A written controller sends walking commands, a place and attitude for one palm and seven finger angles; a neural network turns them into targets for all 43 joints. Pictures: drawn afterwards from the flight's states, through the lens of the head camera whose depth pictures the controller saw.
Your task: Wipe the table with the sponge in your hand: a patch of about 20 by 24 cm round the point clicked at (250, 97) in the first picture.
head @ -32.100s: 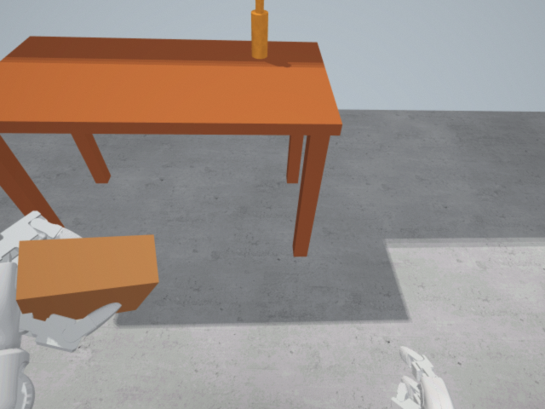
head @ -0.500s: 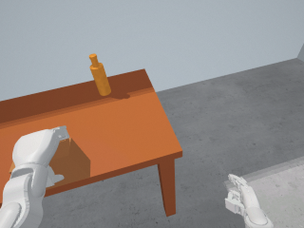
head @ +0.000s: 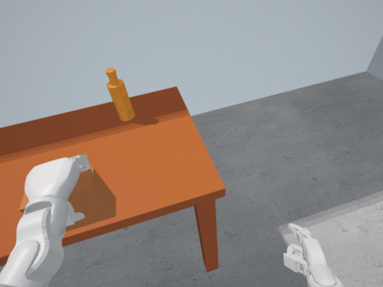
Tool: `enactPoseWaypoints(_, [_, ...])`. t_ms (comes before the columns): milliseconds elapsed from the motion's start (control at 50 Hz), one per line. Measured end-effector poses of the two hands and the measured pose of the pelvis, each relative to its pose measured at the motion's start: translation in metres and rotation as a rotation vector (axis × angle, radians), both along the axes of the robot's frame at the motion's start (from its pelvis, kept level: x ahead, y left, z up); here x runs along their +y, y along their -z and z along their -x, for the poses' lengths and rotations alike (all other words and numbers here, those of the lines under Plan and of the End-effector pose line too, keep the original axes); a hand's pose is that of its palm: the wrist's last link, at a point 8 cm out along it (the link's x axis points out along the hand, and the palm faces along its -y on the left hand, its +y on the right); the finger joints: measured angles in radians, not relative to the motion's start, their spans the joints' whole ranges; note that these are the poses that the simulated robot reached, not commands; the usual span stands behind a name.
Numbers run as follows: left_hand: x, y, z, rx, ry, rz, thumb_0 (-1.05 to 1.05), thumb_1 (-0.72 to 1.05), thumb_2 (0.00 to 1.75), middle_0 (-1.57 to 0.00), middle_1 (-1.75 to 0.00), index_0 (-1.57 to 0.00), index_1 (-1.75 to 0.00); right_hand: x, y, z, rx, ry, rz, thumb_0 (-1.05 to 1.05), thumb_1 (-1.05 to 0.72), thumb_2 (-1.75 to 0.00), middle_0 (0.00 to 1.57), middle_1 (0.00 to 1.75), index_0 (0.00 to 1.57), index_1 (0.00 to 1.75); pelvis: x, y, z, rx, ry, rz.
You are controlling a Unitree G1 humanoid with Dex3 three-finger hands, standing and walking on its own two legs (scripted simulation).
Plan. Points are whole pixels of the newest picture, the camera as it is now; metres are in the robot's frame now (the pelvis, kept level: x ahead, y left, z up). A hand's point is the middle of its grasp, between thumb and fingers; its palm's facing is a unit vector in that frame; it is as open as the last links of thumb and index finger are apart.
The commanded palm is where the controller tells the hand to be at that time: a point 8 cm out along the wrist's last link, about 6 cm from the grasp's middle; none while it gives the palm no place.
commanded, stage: move the sponge above the wiping area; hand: left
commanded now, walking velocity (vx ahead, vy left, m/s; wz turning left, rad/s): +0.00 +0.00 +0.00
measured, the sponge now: (77, 207) +0.24 +0.29 +0.06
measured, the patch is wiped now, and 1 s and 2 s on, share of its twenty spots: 0.00 0.00 0.00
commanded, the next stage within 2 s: lower the sponge onto the table in 1.96 s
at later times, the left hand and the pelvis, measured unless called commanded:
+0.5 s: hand (74, 189) +0.27 +0.30 +0.09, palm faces +0.01 -0.08 -1.00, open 9.7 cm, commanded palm +0.25 +0.29 +0.16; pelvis +0.01 +0.01 +0.00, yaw +0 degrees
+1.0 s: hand (83, 184) +0.29 +0.30 +0.07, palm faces -0.04 -0.08 -1.00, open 9.7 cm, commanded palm +0.27 +0.29 +0.14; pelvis +0.01 +0.01 +0.00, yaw +1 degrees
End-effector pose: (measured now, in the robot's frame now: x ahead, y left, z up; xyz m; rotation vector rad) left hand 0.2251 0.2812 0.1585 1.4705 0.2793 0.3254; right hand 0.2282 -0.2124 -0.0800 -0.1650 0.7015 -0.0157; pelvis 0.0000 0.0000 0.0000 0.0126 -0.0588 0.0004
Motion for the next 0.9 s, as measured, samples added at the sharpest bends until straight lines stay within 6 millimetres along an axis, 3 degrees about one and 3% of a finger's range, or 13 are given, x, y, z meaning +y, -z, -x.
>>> enactPoseWaypoints(120, [0.009, 0.006, -0.009, 0.029, -0.039, 0.001, 0.0, -0.48, 1.06, -0.78, -1.38, -0.79, -1.38, -0.004, 0.003, 0.003, 0.022, 0.012, 0.011, 0.01, -0.91, -0.9, 0.2, 0.3, 0.2, 0.3, 0.001, 0.0, -0.001, 0.006, -0.003, 0.001])
enactPoseWaypoints(300, [0.0, 0.011, -0.021, 0.024, 0.026, 0.008, 0.0, -0.48, 1.06, -0.78, -1.38, -0.79, -1.38, -0.006, 0.005, 0.004, 0.035, 0.03, 0.017, 0.01, -0.91, -0.9, 0.2, 0.3, 0.2, 0.3, 0.005, 0.0, -0.007, 0.017, 0.002, 0.0])
enactPoseWaypoints(520, [0.012, 0.02, -0.023, 0.048, -0.046, 0.012, 0.0, -0.48, 1.06, -0.78, -1.38, -0.79, -1.38, 0.0, 0.006, -0.004, 0.046, 0.019, 0.015, 0.01, -0.91, -0.9, 0.2, 0.3, 0.2, 0.3, 0.008, 0.0, -0.011, 0.021, -0.007, 0.001])
enactPoseWaypoints(660, [0.007, 0.022, -0.033, 0.054, 0.002, 0.008, 0.0, -0.48, 1.06, -0.78, -1.38, -0.79, -1.38, 0.004, 0.004, -0.006, 0.042, 0.013, 0.015, 0.01, -0.91, -0.9, 0.2, 0.3, 0.2, 0.3, 0.008, 0.0, -0.012, 0.029, -0.007, 0.003])
enactPoseWaypoints(900, [0.017, 0.03, -0.041, 0.078, -0.047, 0.003, 0.0, -0.48, 1.06, -0.78, -1.38, -0.79, -1.38, -0.003, 0.011, 0.003, 0.085, 0.037, 0.02, 0.01, -0.91, -0.9, 0.2, 0.3, 0.2, 0.3, 0.008, 0.001, -0.014, 0.039, -0.01, 0.003])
